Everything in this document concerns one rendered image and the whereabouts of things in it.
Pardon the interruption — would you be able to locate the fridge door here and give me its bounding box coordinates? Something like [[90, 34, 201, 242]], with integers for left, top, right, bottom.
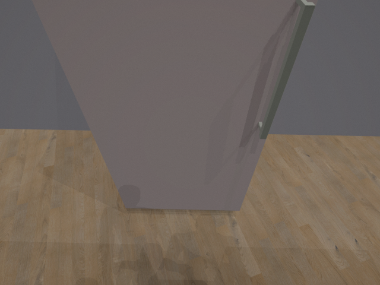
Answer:
[[32, 0, 318, 211]]

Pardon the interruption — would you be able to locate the handle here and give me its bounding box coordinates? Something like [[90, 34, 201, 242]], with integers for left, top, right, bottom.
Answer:
[[258, 0, 316, 139]]

